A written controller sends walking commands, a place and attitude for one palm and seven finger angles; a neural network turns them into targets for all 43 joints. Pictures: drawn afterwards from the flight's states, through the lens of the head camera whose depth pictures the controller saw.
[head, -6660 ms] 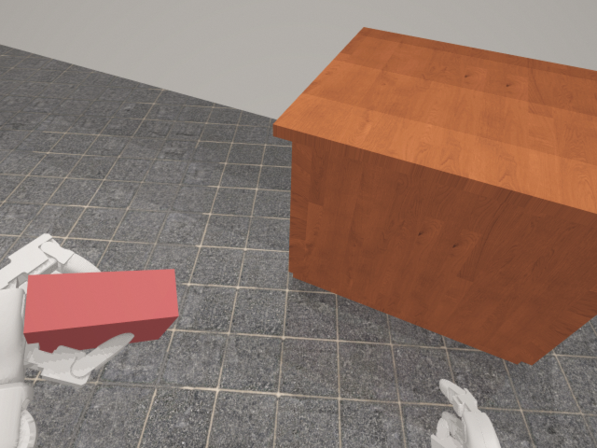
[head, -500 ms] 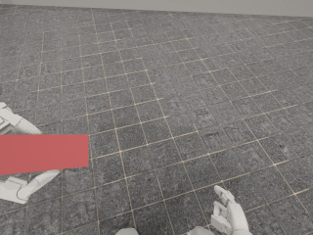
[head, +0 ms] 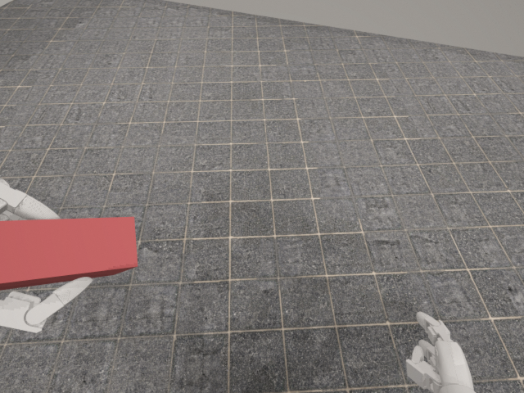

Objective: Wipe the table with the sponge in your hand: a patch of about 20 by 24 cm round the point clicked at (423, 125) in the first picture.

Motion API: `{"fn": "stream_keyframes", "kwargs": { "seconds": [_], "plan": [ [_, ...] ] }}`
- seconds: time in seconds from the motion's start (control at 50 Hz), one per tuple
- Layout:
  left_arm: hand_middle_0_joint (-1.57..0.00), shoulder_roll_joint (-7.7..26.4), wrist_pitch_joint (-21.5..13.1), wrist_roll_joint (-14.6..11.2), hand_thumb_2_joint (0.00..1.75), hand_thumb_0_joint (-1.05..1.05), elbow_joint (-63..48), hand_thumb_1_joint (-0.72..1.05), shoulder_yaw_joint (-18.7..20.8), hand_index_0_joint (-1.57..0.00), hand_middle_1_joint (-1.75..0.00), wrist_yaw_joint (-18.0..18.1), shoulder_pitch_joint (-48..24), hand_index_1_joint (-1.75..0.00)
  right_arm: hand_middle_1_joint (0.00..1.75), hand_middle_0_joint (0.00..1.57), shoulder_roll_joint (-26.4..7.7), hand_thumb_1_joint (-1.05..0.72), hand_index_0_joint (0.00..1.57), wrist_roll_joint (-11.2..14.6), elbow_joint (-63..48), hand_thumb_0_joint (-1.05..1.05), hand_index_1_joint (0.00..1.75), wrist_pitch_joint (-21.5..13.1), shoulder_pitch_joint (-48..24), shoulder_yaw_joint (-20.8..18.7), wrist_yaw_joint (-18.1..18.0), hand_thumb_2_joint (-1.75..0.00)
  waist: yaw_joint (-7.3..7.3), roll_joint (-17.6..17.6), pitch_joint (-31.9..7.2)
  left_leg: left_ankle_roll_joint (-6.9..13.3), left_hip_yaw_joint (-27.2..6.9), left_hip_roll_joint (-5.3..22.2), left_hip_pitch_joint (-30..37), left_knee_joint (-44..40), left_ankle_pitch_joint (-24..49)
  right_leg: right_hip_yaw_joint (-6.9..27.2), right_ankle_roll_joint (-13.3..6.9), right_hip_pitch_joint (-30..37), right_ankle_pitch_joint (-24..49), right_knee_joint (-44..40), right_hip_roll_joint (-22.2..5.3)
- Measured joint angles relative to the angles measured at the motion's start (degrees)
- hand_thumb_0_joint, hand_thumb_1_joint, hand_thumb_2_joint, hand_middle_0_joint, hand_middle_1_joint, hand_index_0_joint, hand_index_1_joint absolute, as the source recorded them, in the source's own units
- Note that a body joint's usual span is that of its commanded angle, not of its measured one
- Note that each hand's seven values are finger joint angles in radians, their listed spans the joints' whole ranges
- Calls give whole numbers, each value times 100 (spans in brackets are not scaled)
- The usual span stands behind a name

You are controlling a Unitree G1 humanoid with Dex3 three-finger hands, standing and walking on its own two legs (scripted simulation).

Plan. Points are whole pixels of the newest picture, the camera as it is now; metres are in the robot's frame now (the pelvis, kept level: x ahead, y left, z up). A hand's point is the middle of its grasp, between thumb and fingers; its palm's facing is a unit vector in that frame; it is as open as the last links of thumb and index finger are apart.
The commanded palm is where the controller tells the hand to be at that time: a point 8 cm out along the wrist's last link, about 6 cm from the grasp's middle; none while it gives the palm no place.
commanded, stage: turn to face it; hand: left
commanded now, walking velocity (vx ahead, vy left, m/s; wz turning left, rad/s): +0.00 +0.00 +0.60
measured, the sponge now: (81, 252) +0.23 +0.20 +0.18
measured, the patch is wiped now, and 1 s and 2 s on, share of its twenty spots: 0.00 0.00 0.00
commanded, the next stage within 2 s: none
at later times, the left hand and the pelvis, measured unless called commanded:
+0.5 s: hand out of the picture +0.03 +0.22 +0.17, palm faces +0.63 -0.62 -0.47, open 9.5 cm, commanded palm -0.03 +0.25 +0.18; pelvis -0.10 -0.07 +0.00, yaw +19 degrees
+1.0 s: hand out of the picture -0.18 +0.20 +0.18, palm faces +0.80 -0.44 -0.40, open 9.5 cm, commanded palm -0.25 +0.21 +0.18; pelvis -0.21 -0.11 +0.00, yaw +37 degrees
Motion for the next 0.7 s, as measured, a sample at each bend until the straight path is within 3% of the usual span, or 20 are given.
{"fn": "stream_keyframes", "kwargs": {
  "seconds": [0.04, 0.06, 0.1, 0.16, 0.26, 0.36, 0.4, 0.44, 0.46, 0.52, 0.56, 0.62, 0.7],
  "plan": [
    [-82, -22, -6, -45, 100, 0, 39, -43, 49, -80, -134, 12, 16, -135, 30, 19, 67, -91, 20, 4, -15, 1, 30, 20, 8, 22, 19, -90, 13, -69, -28, 128, 16, -117, 205, -424, 504, 66, 127, -257, -200, 571, -180],
    [-82, -48, -5, -45, 100, 0, 143, -43, 15, -80, -134, -8, -41, -135, 30, 19, 171, -91, 20, 7, 36, 1, 30, 6, 5, 38, 28, -90, 40, -138, 4, 204, -8, -177, 170, -303, 497, 354, 296, -398, -655, 997, -172],
    [-82, -148, -12, 69, 100, 0, 398, -43, -117, -80, -134, -116, -135, -135, 30, 19, 375, -91, 20, 3, 159, 1, 30, -82, 71, 127, 105, -90, 59, -89, 2, 286, -201, -149, 103, -192, 463, 857, 495, -690, -1401, 1956, 96],
    [-82, -241, 79, 212, 100, 0, 458, -43, -334, -80, -134, -225, -194, -135, 30, 19, 644, -91, 20, 34, 304, 1, 30, -245, 205, 323, 262, -90, 83, 54, -6, 249, -610, -70, 53, -370, 692, 1175, 662, -904, -1299, 2580, 399],
    [-82, -252, 31, 124, 100, 0, 60, -43, -416, -80, -134, -265, -86, -135, 30, 20, 869, -91, 20, 57, 364, 1, 30, -466, 283, 547, 405, -90, 220, 261, 22, 151, -1091, -58, -74, -675, 1124, 1347, 798, -645, -985, 2006, 631],
    [-82, -171, 39, 2, 100, 0, 373, -43, -230, -80, -134, -281, -169, -135, 30, 20, 813, -90, 21, 66, 393, 1, 30, -471, 146, 569, 388, -90, 333, 529, -33, 19, -1410, -137, -373, -704, 1412, 1372, 826, 123, -1079, 774, 903],
    [-82, -189, 123, -5, 100, 0, 633, -43, -188, -80, -134, -285, -254, -135, 30, 20, 733, -90, 21, 78, 366, 1, 30, -430, 77, 546, 379, -90, 381, 593, -51, -37, -1482, -198, -573, -544, 1434, 1317, 681, 544, -622, -85, 975],
    [-82, -366, 260, 47, 100, 0, 918, -43, -341, -80, -134, -292, -414, -135, 30, 20, 574, -90, 21, 94, 459, 1, 30, -349, -27, 470, 347, -90, 334, 768, 46, 33, -1487, -212, -908, 296, 479, 1118, 186, 566, -202, -162, 1013],
    [-82, -427, 337, 38, 100, 0, 1024, -43, -441, -80, -134, -287, -470, -135, 30, 20, 509, -90, 21, 98, 538, 1, 30, -322, -34, 433, 328, -90, 319, 715, 63, 17, -1379, -316, -1129, 1025, 111, 1049, 37, 568, -162, -147, 917],
    [-82, -602, 410, 56, 100, 0, 1121, -43, -596, -80, -134, -282, -376, -135, 30, 20, 337, -91, 20, 60, 671, 1, 30, -221, 12, 357, 273, -90, 276, 442, 33, -90, -945, -416, -1531, 2821, 80, 945, -91, 636, -33, -344, 635],
    [-82, -610, 358, 71, 100, 0, 1089, -43, -638, -80, -134, -282, -237, -135, 30, 20, 244, -91, 20, 51, 664, 1, 30, -179, 57, 306, 187, -90, 185, 315, -6, -153, -755, -332, -1562, 3329, 166, 822, -98, 669, 112, -546, 522],
    [-82, -492, 257, 100, 100, 0, 1016, -43, -662, -80, -134, -253, -183, -135, 30, 20, 127, -91, 20, 9, 606, 1, 30, -175, 121, 187, 56, -90, 88, 186, -30, -167, -561, -151, -1295, 3081, 133, 582, -127, 656, 305, -770, 395],
    [-82, -328, 163, 81, 100, 0, 808, -43, -520, -80, -134, -143, -187, -135, 30, 19, -25, -91, 20, -41, 485, 1, 30, -184, 156, 42, -44, -90, 75, 119, -55, -86, -369, 28, -664, 1887, -141, 327, -161, 462, 463, -819, 276]
  ]
}}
